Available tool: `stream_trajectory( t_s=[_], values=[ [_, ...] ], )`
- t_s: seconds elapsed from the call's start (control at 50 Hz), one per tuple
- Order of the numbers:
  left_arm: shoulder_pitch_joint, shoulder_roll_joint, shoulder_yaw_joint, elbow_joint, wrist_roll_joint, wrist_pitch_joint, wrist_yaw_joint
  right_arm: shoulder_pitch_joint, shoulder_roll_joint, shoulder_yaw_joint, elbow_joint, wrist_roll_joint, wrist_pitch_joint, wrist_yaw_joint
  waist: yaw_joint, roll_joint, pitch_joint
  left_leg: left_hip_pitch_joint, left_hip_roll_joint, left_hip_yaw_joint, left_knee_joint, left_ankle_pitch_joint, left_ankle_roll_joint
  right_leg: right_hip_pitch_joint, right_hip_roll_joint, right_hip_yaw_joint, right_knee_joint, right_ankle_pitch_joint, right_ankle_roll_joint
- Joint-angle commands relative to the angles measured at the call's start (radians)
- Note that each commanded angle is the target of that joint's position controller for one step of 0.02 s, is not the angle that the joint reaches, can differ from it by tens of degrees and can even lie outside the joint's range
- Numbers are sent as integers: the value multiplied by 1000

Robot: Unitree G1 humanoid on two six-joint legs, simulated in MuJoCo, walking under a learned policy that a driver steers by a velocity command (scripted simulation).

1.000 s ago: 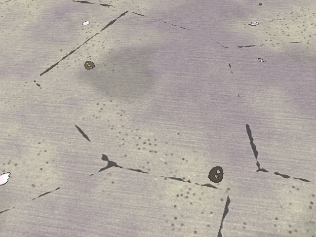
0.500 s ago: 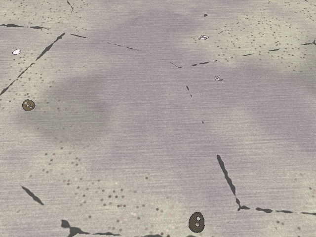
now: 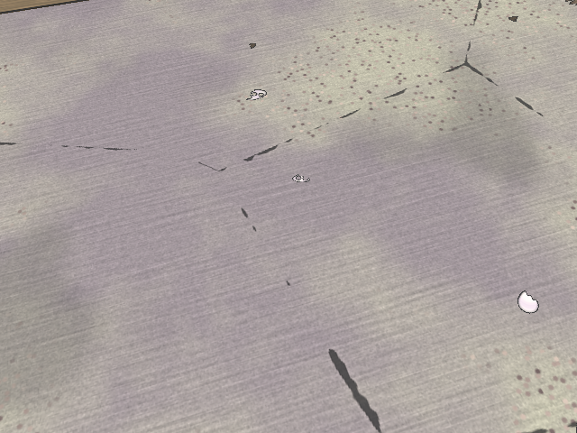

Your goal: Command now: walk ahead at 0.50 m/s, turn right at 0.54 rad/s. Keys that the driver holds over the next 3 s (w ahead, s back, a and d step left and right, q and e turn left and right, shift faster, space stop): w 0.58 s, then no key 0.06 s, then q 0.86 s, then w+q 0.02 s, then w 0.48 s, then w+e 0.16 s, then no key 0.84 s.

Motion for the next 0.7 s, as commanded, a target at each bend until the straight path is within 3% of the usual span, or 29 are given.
stream_trajectory(
  t_s=[0.02, 0.1, 0.18, 0.24, 0.26, 0.28, 0.3, 0.32, 0.34, 0.36, 0.38, 0.4, 0.42, 0.46, 0.48, 0.5, 0.52, 0.54, 0.62, 0.66, 0.7],
  values=[
    [-40, 168, 43, -77, -4, -23, 23, -5, -70, -17, -59, -11, 6, -2, -34, -52, -72, -48, 8, 4, -169, 149, -36, 47, -246, 247, -195, 243, -198],
    [26, 159, 37, -38, -6, -21, 31, -130, -31, 5, -78, 1, -1, 16, 34, -94, -51, 57, -35, 27, -438, 436, -40, 8, -203, 175, -199, 131, -135],
    [91, 162, 35, 5, -11, -18, 28, -204, -64, -3, -106, 11, -12, 30, 62, -103, -20, 18, -42, 8, -537, 411, 1, 134, -264, 239, -143, 98, -125],
    [97, 169, 39, 23, -7, -6, 32, -174, -86, -13, -107, 11, -20, 35, 37, -132, -16, 35, -53, 18, -570, 286, 45, 229, -306, 282, -83, 212, -106],
    [82, 170, 39, 23, -8, -2, 32, -122, -98, -20, -95, 10, -23, 33, 4, -141, -36, 106, -71, 41, -594, 258, 66, 239, -295, 272, -30, 332, -92],
    [69, 154, 32, 19, -5, 1, 31, -18, -125, -37, -65, 5, -25, 28, -51, -126, -106, 258, -84, 59, -617, 281, 97, 229, -246, 232, 93, 476, -68],
    [56, 120, 16, -1, 6, 2, 31, 139, -168, -50, -43, -7, -27, 22, -122, -81, -250, 521, 30, -52, -569, 319, 162, 112, -194, 187, 323, 405, -34],
    [181, 55, -5, -7, -8, -12, 31, 268, -251, -75, -13, -14, -18, 22, -111, 161, -406, 903, 240, -451, -603, 153, 320, -249, -39, 84, 699, 31, 54],
    [177, 80, -8, -5, -15, -24, 29, 300, -184, -59, 13, 14, -12, 33, -122, 243, -398, 942, 301, -700, -747, -65, 343, -433, -16, 134, 834, -412, 64],
    [79, 153, 12, -17, -30, -27, 26, 242, -125, -41, 7, 26, -8, 30, -131, 130, -238, 824, 279, -600, -768, -175, 297, -519, -77, 147, 898, -353, 57],
    [2, 153, 10, -36, -25, -30, 25, 174, -105, -31, -7, 17, 1, 26, -113, 54, -147, 689, 241, -477, -788, -122, 266, -513, -127, 97, 873, -271, 53],
    [-41, 142, 10, -48, -8, -33, 23, 132, -86, -22, -8, 7, 6, 25, -91, 18, -73, 567, 203, -396, -822, -34, 262, -498, -159, 72, 808, -210, 56],
    [-38, 130, 13, -46, 0, -32, 22, 109, -71, -15, -9, -3, 3, 24, -62, 38, -54, 494, 174, -339, -844, 60, 254, -447, -192, 70, 751, -166, 59],
    [-7, 92, 8, -28, 2, -22, 21, 100, -53, -9, -1, -1, -3, 25, -40, 50, -62, 440, 117, -237, -881, 185, 240, -384, -207, 47, 697, -124, 66],
    [3, 74, 3, -32, 0, -19, 21, 105, -85, -15, 8, 4, -6, 22, -27, 86, -64, 420, 134, -214, -893, 244, 260, -384, -212, 37, 658, -109, 79],
    [-29, 74, 0, -39, 10, -19, 22, 122, -84, -16, 16, 12, -10, 22, -40, 63, -47, 419, 122, -170, -898, 364, 263, -403, -218, 27, 620, -87, 90],
    [-57, 62, -5, -56, 8, -22, 21, 125, -113, -23, 25, 11, -7, 18, -37, 71, -47, 427, 132, -154, -908, 375, 270, -420, -222, 22, 546, -35, 101],
    [-92, 60, -8, -58, 9, -24, 22, 133, -118, -25, 30, 12, -4, 14, -50, 41, -47, 427, 117, -127, -919, 370, 262, -414, -225, 17, 485, 20, 106],
    [-226, 29, -21, -87, 9, -40, 6, 187, -130, -23, 63, 19, 14, 3, -98, 29, -22, 421, 70, -17, -898, 524, 217, -316, -171, -31, 215, 239, 108],
    [-272, 33, -18, -102, 9, -50, -5, 241, -131, -21, 92, 21, 28, -2, -115, 37, -32, 457, 77, -19, -849, 595, 202, -268, -139, -33, 151, 294, 99],
    [-284, 50, -10, -111, 13, -57, -13, 253, -132, -21, 106, 25, 43, -7, -100, 53, -44, 508, 92, -54, -779, 626, 182, -242, -118, -11, 96, 263, 79]
  ],
)
Next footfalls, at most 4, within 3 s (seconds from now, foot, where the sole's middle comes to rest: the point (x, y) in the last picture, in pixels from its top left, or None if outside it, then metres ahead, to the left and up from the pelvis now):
0.30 left None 0.35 0.14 -0.78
0.76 right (370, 364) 0.61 -0.11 -0.78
1.18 left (264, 390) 0.54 0.14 -0.78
1.64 right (356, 367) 0.61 -0.08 -0.78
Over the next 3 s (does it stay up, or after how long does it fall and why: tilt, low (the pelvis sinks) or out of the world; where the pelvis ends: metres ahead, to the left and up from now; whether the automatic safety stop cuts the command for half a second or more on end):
stays up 0.87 0.24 -0.01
